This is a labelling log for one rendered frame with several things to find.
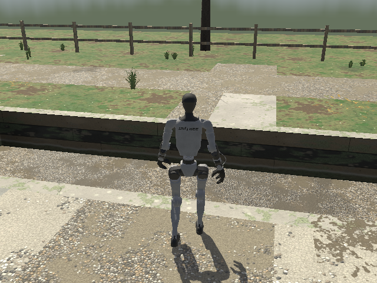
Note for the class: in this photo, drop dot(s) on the left robot hand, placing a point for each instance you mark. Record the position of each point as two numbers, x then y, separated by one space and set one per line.
165 161

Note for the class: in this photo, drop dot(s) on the robot left upper arm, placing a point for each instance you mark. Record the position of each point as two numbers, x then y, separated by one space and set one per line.
170 124

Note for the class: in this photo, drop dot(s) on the robot right upper arm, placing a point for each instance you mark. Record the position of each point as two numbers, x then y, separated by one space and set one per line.
206 124

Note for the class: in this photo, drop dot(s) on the humanoid robot head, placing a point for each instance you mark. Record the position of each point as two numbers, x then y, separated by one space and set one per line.
189 102

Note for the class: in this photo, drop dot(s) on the left robot thigh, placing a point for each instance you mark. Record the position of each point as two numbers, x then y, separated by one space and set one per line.
175 181

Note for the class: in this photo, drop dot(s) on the right robot forearm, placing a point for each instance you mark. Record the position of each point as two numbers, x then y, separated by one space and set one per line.
217 159

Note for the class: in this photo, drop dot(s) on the left robot forearm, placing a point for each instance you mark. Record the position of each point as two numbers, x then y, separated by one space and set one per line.
162 153

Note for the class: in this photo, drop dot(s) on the right robot hand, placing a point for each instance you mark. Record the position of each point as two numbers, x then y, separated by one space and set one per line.
221 175

